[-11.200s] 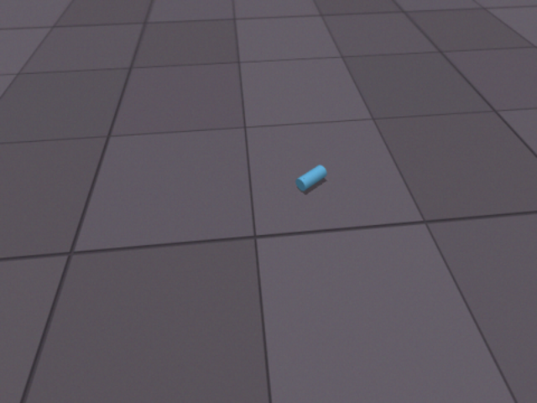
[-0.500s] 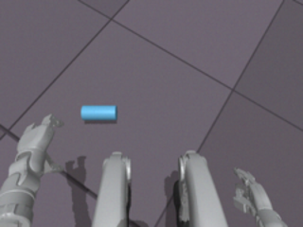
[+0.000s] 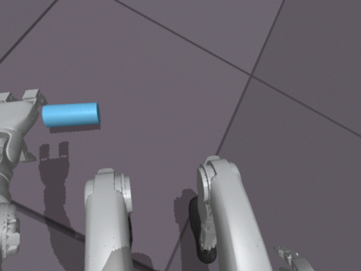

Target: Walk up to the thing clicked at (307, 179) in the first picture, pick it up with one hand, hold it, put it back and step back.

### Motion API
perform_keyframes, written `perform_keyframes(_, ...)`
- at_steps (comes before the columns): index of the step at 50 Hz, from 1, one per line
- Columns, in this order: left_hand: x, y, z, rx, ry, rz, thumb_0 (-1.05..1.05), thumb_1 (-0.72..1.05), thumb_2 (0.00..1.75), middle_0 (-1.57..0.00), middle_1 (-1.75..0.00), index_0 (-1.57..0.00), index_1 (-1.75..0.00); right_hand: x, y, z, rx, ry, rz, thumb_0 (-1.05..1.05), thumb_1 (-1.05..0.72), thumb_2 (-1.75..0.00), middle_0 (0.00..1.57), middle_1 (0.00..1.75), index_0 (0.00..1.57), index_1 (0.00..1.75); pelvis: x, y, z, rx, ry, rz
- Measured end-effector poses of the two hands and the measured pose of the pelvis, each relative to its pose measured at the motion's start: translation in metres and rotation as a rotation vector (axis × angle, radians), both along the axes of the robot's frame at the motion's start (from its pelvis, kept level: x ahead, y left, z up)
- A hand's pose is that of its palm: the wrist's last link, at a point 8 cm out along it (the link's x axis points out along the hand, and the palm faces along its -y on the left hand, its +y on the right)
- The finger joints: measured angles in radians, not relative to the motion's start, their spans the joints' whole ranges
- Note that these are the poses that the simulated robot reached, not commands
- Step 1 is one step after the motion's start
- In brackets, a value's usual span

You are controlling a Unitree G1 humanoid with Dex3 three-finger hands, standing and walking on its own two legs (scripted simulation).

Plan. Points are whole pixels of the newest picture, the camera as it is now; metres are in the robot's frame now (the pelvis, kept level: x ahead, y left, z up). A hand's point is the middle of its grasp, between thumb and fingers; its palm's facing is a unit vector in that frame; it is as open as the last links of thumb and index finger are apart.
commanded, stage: rise first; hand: left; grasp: from above
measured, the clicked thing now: (73, 114) +0.54 +0.27 -0.34
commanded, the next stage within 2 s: none
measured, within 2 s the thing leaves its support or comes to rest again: neither
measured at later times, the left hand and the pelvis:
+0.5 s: hand (37, 124) +0.46 +0.31 -0.20, palm faces -0.47 -0.04 -0.88, open 13.8 cm; pelvis +0.01 +0.01 -0.03, yaw -2 degrees
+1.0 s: hand (44, 121) +0.47 +0.31 -0.22, palm faces -0.47 -0.05 -0.88, open 13.9 cm; pelvis +0.01 +0.00 -0.04, yaw -3 degrees
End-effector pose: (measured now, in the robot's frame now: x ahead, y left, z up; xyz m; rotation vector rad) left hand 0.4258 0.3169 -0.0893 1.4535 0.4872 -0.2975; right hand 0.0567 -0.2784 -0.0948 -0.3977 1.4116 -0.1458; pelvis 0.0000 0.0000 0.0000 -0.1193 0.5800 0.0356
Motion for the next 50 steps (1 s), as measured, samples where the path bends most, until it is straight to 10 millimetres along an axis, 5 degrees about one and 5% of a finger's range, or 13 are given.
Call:
perform_keyframes(22,0.036,0.000,-0.048,0.042,-0.018,-0.073,0.00,-0.46,0.97,-0.13,-0.93,-0.14,-0.92,0.020,0.013,-0.027,0.010,0.035,0.071,0.01,-0.91,-0.90,0.20,0.30,0.21,0.30,0.010,0.006,-0.030,-0.028,0.019,-0.009)
perform_keyframes(50,0.056,-0.009,-0.072,0.037,-0.009,-0.054,0.00,-0.49,0.98,-0.10,-0.99,-0.12,-0.98,-0.005,0.007,-0.034,0.009,0.125,0.065,0.00,-0.91,-0.90,0.20,0.30,0.21,0.30,0.013,0.002,-0.043,-0.033,0.020,-0.027)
